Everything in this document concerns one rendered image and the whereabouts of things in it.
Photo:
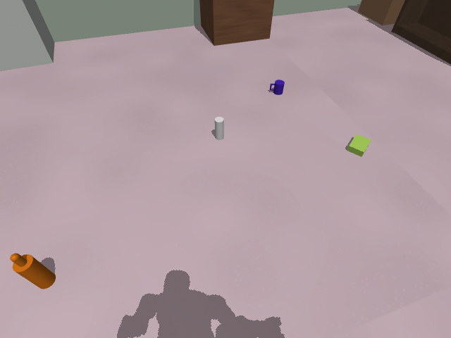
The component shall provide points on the bookshelf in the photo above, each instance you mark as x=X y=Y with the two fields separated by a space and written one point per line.
x=427 y=24

